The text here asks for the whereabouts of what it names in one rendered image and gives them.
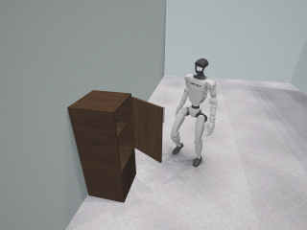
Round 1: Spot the cupboard door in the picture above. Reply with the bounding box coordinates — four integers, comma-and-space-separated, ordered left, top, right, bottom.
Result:
131, 97, 163, 163

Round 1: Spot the humanoid robot torso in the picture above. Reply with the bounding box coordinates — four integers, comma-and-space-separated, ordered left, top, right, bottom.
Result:
188, 74, 209, 118

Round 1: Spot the robot right forearm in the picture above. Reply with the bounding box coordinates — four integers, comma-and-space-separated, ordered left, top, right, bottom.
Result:
179, 90, 189, 106

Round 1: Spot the robot left forearm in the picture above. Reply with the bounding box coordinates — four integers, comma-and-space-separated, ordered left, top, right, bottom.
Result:
209, 99, 218, 123

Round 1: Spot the left robot hand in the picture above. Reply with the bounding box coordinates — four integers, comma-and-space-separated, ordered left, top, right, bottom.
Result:
206, 122, 215, 136

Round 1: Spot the handle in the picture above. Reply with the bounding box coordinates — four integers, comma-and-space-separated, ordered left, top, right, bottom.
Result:
162, 106, 165, 123

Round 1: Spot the right robot hand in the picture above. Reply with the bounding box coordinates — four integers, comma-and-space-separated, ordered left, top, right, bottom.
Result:
176, 105, 183, 116

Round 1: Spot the left robot upper arm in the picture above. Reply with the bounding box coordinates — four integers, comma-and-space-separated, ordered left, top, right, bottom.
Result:
206, 80, 217, 104

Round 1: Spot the right robot upper arm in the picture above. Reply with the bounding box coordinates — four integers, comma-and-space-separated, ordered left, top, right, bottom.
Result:
184, 73, 193, 93

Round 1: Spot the robot right foot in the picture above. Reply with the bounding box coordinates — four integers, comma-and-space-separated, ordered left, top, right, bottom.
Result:
172, 143, 184, 155

